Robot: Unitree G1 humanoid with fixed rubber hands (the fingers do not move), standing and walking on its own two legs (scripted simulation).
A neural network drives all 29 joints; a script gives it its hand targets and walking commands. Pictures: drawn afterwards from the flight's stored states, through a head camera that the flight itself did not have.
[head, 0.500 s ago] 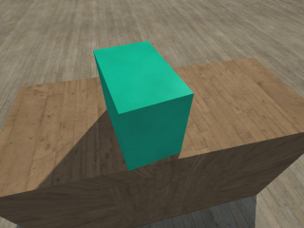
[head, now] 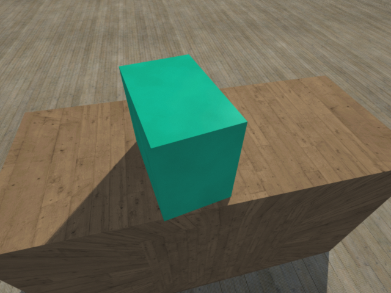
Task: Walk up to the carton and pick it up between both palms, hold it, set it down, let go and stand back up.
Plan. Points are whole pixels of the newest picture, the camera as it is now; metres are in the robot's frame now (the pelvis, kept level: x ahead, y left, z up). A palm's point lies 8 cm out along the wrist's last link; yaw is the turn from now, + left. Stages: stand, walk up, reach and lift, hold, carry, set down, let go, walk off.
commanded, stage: walk up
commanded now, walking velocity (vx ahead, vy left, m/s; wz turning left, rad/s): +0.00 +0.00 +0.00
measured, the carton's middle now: (177, 134) +0.48 +0.07 +0.07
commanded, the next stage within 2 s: none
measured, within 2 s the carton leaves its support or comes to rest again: neither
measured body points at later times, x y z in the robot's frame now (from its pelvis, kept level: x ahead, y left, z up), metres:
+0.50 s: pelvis -0.05 -0.09 -0.03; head +0.00 -0.09 +0.42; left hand +0.06 +0.20 -0.13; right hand +0.06 -0.37 -0.14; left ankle +0.02 +0.12 -0.73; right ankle -0.02 -0.21 -0.74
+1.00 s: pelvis -0.07 -0.11 +0.00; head -0.06 -0.10 +0.45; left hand -0.17 +0.15 -0.13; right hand +0.10 -0.31 -0.13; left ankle -0.08 +0.03 -0.72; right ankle -0.01 -0.21 -0.73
